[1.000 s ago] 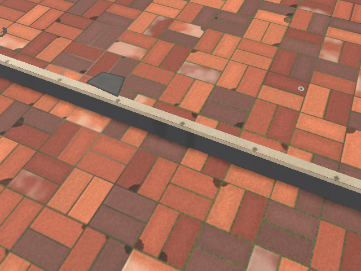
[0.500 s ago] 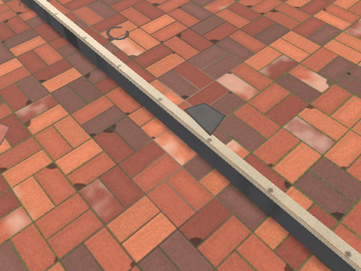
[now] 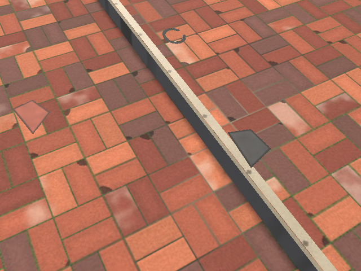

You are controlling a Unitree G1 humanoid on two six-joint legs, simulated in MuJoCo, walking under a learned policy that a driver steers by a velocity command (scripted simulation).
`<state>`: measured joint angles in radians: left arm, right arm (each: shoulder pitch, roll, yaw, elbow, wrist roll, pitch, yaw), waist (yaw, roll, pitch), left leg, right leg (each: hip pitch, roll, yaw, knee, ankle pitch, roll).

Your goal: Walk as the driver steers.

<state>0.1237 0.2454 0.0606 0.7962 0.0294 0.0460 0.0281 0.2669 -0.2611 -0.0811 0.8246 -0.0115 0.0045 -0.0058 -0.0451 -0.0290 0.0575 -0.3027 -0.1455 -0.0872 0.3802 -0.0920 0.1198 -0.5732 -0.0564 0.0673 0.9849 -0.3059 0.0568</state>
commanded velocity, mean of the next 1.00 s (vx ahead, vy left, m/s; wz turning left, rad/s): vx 0.02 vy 0.00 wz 0.11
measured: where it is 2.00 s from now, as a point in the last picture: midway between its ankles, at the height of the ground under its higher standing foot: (188, 267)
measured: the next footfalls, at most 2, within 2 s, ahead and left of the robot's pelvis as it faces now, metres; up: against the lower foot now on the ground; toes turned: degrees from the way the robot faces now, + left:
right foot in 0.24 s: +0.06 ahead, -0.15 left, +0.00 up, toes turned +5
left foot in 0.52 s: +0.01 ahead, +0.07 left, +0.00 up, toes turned +0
